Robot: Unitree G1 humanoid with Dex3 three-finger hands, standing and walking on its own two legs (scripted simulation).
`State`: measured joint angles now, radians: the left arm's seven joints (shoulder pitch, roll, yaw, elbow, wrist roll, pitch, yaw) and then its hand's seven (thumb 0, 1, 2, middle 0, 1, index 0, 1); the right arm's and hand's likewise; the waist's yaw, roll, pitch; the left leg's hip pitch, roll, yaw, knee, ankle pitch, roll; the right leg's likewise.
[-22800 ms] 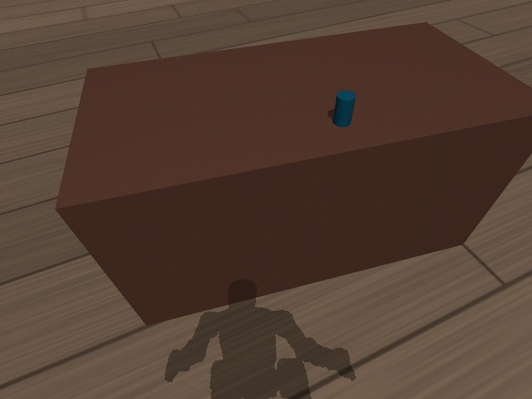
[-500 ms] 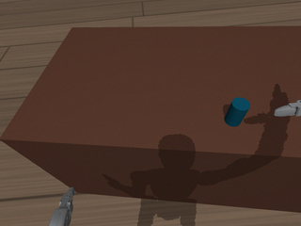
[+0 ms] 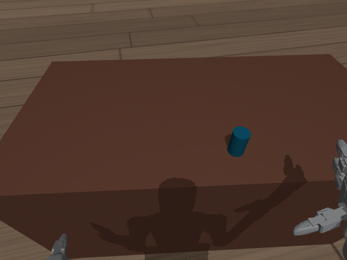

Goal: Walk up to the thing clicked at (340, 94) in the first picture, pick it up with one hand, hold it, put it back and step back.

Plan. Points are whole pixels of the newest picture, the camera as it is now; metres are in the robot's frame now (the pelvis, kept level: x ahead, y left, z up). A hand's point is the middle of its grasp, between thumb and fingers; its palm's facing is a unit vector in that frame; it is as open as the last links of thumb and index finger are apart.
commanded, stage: sink last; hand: right
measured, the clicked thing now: (238, 142) +0.46 -0.19 -0.02
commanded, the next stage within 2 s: home in 0.48 s
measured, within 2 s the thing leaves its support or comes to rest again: neither
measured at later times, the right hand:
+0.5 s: hand (341, 241) +0.15 -0.25 +0.09, palm faces +0.40 +0.82 -0.40, open 17.6 cm
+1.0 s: hand out of the picture +0.14 -0.19 -0.04, palm faces +0.19 +0.95 -0.25, open 17.5 cm
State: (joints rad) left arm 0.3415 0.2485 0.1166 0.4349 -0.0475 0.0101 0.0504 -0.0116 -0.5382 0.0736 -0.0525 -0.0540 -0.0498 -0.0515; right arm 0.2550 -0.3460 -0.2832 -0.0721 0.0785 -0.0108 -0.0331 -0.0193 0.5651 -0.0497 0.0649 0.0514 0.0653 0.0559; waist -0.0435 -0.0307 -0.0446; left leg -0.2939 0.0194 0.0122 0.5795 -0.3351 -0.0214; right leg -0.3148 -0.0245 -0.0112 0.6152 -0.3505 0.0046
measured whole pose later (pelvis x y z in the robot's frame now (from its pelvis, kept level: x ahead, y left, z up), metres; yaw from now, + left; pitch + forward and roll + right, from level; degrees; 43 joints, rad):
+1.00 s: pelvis -0.02 +0.02 +0.01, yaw -1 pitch +0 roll +0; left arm 0.21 0.18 0.02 0.60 -0.01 -0.11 0.07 0.00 0.38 0.65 -0.16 -0.23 -0.16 -0.22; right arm 0.42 -0.20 -0.10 0.25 0.02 -0.16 -0.02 -0.02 0.55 -0.06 0.06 0.05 0.06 0.05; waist -0.02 -0.01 0.05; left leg -0.21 0.03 0.04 0.49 -0.27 0.00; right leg -0.21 -0.01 0.01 0.46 -0.25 0.02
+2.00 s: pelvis -0.02 +0.00 +0.01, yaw +0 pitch -2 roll +0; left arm 0.18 0.37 0.00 1.02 0.03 0.01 -0.01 0.01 0.90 0.90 -0.20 -0.30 -0.20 -0.29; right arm 0.20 -0.38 0.01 1.03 -0.02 -0.02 -0.01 -0.01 0.56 -0.04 0.05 0.04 0.06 0.05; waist 0.00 -0.01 0.02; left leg -0.13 0.03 0.01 0.41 -0.23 -0.02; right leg -0.14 -0.01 -0.02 0.42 -0.23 0.00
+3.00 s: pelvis -0.02 +0.01 +0.02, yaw +0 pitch -2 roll +0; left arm 0.13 0.35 -0.01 1.15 0.02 0.00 -0.01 0.00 0.90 0.90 -0.20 -0.30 -0.20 -0.29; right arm 0.14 -0.36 0.02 1.12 -0.01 -0.02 0.00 -0.01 0.56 -0.04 0.05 0.04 0.06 0.05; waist 0.01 0.00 0.04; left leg -0.11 0.02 0.01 0.32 -0.18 -0.02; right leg -0.11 -0.02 -0.02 0.32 -0.18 0.01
